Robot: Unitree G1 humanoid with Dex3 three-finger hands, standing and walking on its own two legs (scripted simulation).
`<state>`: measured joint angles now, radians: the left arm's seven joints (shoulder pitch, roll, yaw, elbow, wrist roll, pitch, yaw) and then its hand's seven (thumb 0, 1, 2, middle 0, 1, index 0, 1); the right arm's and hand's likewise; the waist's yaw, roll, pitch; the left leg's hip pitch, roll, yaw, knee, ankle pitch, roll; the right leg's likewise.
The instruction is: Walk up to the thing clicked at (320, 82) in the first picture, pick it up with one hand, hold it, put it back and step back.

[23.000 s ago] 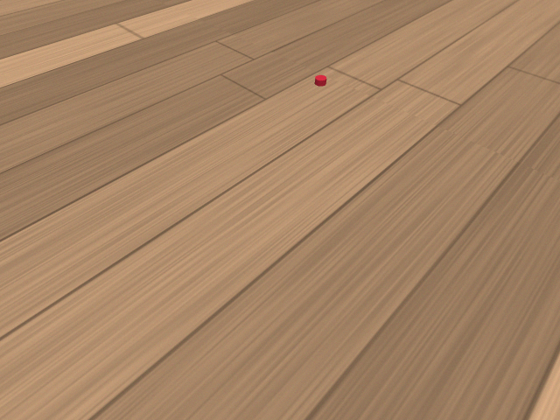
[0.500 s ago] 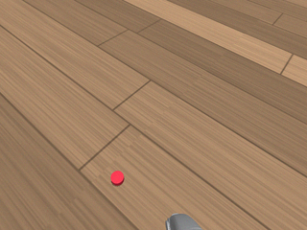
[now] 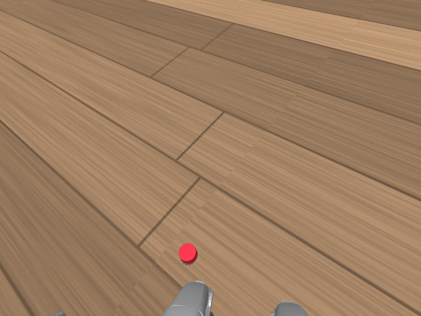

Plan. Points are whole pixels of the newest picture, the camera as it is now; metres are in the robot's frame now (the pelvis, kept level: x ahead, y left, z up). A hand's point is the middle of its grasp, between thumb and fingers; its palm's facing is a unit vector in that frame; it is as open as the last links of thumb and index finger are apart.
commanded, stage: walk up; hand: left
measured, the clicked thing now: (188, 253) +0.44 +0.24 -0.72
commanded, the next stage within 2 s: stand in 0.10 s
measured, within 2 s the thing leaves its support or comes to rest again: neither
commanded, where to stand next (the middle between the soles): +0.06 +0.01 m, yaw -2 degrees
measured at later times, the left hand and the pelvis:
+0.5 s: hand out of the picture +0.05 +0.25 -0.13, palm faces -0.05 -0.94 -0.34, open 7.4 cm; pelvis -0.01 +0.00 +0.02, yaw +0 degrees
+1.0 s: hand out of the picture +0.11 +0.27 -0.12, palm faces +0.00 -0.94 -0.34, open 7.4 cm; pelvis +0.01 +0.01 +0.03, yaw +0 degrees
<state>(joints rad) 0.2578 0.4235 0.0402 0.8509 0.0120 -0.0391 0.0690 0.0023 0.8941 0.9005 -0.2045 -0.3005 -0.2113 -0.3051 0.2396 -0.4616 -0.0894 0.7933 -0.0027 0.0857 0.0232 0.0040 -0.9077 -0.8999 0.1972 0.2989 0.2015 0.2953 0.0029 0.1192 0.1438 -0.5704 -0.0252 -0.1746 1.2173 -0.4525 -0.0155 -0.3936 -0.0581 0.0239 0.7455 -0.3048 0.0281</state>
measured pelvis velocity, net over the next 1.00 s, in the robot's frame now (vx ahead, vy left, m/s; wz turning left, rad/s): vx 0.01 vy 0.01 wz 0.00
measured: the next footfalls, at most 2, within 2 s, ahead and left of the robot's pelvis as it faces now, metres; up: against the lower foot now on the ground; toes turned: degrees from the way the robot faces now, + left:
left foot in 0.10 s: +0.07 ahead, +0.16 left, +0.00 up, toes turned -3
